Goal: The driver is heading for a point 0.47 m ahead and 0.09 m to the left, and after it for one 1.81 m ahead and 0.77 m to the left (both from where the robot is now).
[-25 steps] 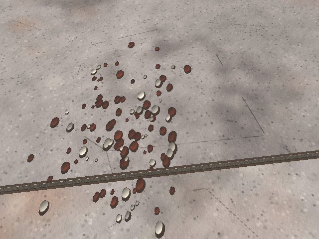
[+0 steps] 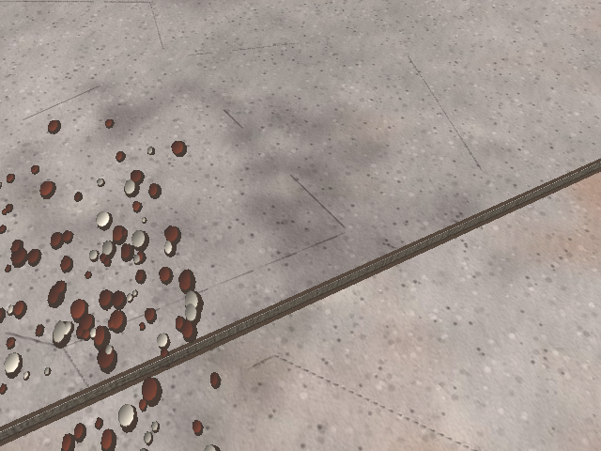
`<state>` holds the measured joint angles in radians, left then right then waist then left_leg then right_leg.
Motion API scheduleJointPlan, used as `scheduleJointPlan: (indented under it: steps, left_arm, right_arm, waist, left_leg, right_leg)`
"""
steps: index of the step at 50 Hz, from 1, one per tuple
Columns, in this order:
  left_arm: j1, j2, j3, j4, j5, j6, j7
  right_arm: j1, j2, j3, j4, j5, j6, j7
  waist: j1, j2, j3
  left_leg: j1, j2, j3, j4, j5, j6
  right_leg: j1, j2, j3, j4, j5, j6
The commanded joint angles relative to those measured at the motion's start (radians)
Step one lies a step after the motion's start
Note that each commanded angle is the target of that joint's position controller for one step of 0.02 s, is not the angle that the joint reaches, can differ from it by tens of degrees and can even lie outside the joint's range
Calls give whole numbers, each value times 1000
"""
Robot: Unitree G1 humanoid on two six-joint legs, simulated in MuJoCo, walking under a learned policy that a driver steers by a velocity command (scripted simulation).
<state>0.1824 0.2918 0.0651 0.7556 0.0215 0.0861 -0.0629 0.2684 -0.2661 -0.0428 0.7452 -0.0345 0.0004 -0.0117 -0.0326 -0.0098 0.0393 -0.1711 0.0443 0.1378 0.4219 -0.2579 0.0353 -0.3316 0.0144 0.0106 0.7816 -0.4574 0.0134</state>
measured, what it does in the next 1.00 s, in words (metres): walks ahead, turning left: right foot, then left foot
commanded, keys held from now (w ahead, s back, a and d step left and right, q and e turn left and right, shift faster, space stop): w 0.26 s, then w+q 0.36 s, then q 0.38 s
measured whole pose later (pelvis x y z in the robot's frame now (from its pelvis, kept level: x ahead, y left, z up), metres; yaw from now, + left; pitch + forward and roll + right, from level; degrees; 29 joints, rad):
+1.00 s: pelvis +0.40 +0.01 -0.01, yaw +19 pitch +1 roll +0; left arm 0.10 0.27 0.00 0.75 0.02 -0.01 0.01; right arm 0.34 -0.29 -0.07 0.81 -0.01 0.01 -0.01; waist -0.06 -0.03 0.07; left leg -0.15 -0.17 -0.17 0.42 -0.27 0.11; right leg -0.58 -0.02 0.06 0.78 -0.17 0.04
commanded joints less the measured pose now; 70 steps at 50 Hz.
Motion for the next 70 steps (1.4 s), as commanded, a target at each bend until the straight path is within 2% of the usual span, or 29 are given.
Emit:
scheduleJointPlan:
  steps: [1, 3, 4, 5, 6, 7, 8, 11, 13, 17, 23, 25, 27, 28, 29, 30, 32, 34, 37, 42, 49, 53, 54, 55, 56, 57, 59, 61, 70]
  left_arm:
    - [-51, 53, -2, -80, -2, -39, 3]
    - [102, 29, -11, -7, 11, -68, 18]
    - [216, 69, -3, 37, 21, -86, 27]
    - [293, 197, 21, 27, 22, -96, 37]
    - [269, 236, 34, 31, 8, -100, 50]
    - [207, 176, 15, 26, 3, -103, 53]
    - [154, 132, 1, 19, 1, -111, 54]
    - [131, 91, -13, 24, -4, -140, 57]
    - [173, 94, -12, 50, -14, -153, 53]
    - [224, 81, -17, 92, -2, -162, 55]
    - [238, 89, -24, 145, 3, -176, 73]
    - [222, 113, -22, 153, 8, -177, 82]
    - [211, 148, -13, 154, 17, -162, 89]
    - [209, 151, -16, 141, 13, -161, 90]
    - [249, 56, -37, 86, -13, -172, 73]
    - [214, 92, -25, 69, 3, -183, 64]
    - [110, 101, -29, 36, -1, -200, 55]
    - [127, 79, -32, 40, 17, -176, 63]
    - [158, 47, -36, 33, 23, -126, 66]
    - [22, 49, -35, -25, 17, -104, 69]
    - [-125, 77, -40, -79, -1, -108, 76]
    - [-19, 107, -36, -61, -10, -129, 92]
    - [58, 123, -31, -47, 1, -142, 102]
    - [119, 209, -13, -55, 9, -146, 118]
    - [90, 237, -6, -66, -11, -119, 113]
    - [91, 166, -13, -68, -24, -104, 107]
    - [-2, 76, -39, -94, -13, -91, 109]
    - [-34, 95, -33, -100, 1, -88, 115]
    - [24, 129, -3, -77, 11, -88, 97]
  right_arm:
    - [26, -187, -55, -24, -1, -12, 18]
    - [3, -153, -47, -10, 19, -8, 22]
    - [-4, -84, -26, -16, 14, -11, 23]
    - [-65, 7, 3, -87, 7, -17, 34]
    - [-116, -114, -28, -95, -14, -15, 32]
    - [-110, -144, -40, -82, 3, -17, 44]
    - [-71, -143, -40, -57, 15, -26, 57]
    - [-10, -128, -40, -2, -6, -25, 67]
    - [-41, -106, -35, -10, -7, -21, 68]
    - [-154, -77, -22, -41, 5, -17, 71]
    - [-249, -47, 0, -85, 2, -23, 76]
    - [-181, -60, -6, -68, 2, -25, 65]
    - [49, -106, -28, 3, 0, -36, 55]
    - [190, -153, -47, 45, -13, -42, 44]
    - [252, -280, -84, 43, -21, -38, 30]
    - [200, -274, -81, 41, 19, -35, 39]
    - [70, -195, -66, 31, 32, -32, 36]
    - [11, -138, -47, 28, 34, -41, 31]
    - [17, -148, -46, 34, 34, -61, 34]
    - [67, -162, -50, 37, 36, -35, 18]
    - [130, -176, -62, 30, 18, 4, -10]
    - [31, -190, -68, -8, 17, 10, -9]
    - [-13, -182, -63, -26, 32, 2, -6]
    - [35, -110, -43, -58, 49, -8, -3]
    - [168, -113, -50, -52, 48, 7, -11]
    - [180, -174, -59, -8, 7, 24, -19]
    - [84, -169, -65, -5, 8, 46, 0]
    - [63, -151, -59, -14, 14, 66, 23]
    - [-62, -105, -32, -73, 19, 83, 53]
  waist:
    - [-5, 164, 1]
    - [84, 97, -15]
    - [129, -29, -68]
    - [165, -279, -84]
    - [166, -175, 58]
    - [121, -113, 106]
    - [81, -118, 115]
    - [43, -107, 54]
    - [44, -82, 47]
    - [71, -79, 89]
    - [71, -61, 112]
    - [32, -82, 46]
    - [-68, -86, -102]
    - [-130, -42, -182]
    - [-102, 191, -289]
    - [-68, 187, -342]
    - [-17, 28, -82]
    - [53, -22, -5]
    - [84, 13, -54]
    - [38, 68, -79]
    - [-30, 94, -68]
    - [41, 117, -63]
    - [89, 84, -87]
    - [75, -109, -206]
    - [13, -274, -278]
    - [6, -127, -240]
    - [-1, -36, -116]
    - [0, -130, -77]
    - [42, -143, -78]
  left_leg:
    - [-1, 230, -243, -209, -150, 162]
    - [-156, 173, -156, -82, -130, 119]
    - [-302, 105, -67, 92, -181, 76]
    - [-558, -17, 35, 396, -349, 12]
    - [-636, -9, -78, 501, -313, 15]
    - [-624, 30, -131, 540, -207, 20]
    - [-598, 38, -136, 538, -124, 18]
    - [-533, 40, -108, 581, 15, -8]
    - [-558, 43, -98, 589, 56, -25]
    - [-603, 30, -98, 497, 127, -36]
    - [-462, -26, -51, 241, 169, 50]
    - [-330, -84, -7, 210, 108, 92]
    - [-77, -151, 0, 144, 55, 132]
    - [164, -95, -98, 99, 28, 171]
    - [436, 198, -590, 40, -115, 309]
    - [469, 293, -953, -123, -55, 367]
    - [193, 241, -673, -156, 94, 312]
    - [-2, 152, -489, -157, 495, 264]
    - [-73, 95, -357, -132, 832, 251]
    - [-28, 33, -341, -85, 836, 174]
    - [140, 62, -488, 25, 806, 146]
    - [76, 17, -571, 127, 708, 94]
    - [-2, -29, -556, 219, 641, 53]
    - [-107, -100, -427, 456, 256, 5]
    - [-274, -274, -261, 628, -475, -13]
    - [-309, -180, -244, 768, -436, -21]
    - [-306, -129, -239, 788, -283, -47]
    - [-296, -118, -207, 803, -200, -76]
    - [-252, -53, -141, 515, -168, -71]
  right_leg:
    - [54, 33, -76, -203, 3, -60]
    - [338, 61, -92, -440, 170, -100]
    - [536, -47, 63, -495, 96, -113]
    - [621, -356, 522, -625, -220, -197]
    - [448, -417, 601, -658, -155, -280]
    - [409, -351, 496, -652, -132, -274]
    - [378, -288, 407, -668, -63, -239]
    - [382, -197, 231, -668, 281, -204]
    - [383, -192, 182, -658, 437, -213]
    - [372, -189, 85, -679, 544, -208]
    - [403, -233, -35, -663, 797, -173]
    - [444, -237, -81, -515, 1172, -148]
    - [433, -225, -118, -162, 1315, -125]
    - [258, -197, -140, 91, 1097, -109]
    - [-104, -36, -163, 510, 471, -62]
    - [-281, 65, 22, 675, -14, -66]
    - [-331, -51, 58, 591, 143, -70]
    - [-222, -90, 45, 471, 135, -37]
    - [-148, -77, 16, 371, 145, 13]
    - [-215, -54, -5, 181, 292, 47]
    - [-270, -8, 39, -17, 273, 28]
    - [-28, 30, 62, -288, 259, -20]
    - [142, -20, 96, -414, 420, -43]
    - [358, -293, 307, -400, 751, -114]
    - [432, -481, 560, -395, 1089, -281]
    - [371, -473, 530, -380, 1025, -308]
    - [226, -327, 295, -432, 769, -234]
    - [160, -248, 166, -464, 700, -206]
    - [165, -290, 45, -497, 444, -232]
Keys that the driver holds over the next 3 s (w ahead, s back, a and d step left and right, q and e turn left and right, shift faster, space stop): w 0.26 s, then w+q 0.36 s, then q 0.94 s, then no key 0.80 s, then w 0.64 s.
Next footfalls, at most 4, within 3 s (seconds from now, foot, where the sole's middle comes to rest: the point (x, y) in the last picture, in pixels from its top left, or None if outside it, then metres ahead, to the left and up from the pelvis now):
0.08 right None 0.02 -0.11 -0.78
0.56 left None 0.37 0.06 -0.78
1.10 right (317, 403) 0.59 -0.04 -0.78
1.56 left None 0.42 0.10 -0.78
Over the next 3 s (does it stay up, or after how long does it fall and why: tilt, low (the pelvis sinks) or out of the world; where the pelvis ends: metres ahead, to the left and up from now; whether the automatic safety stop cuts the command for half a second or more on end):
stays up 0.56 0.16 -0.01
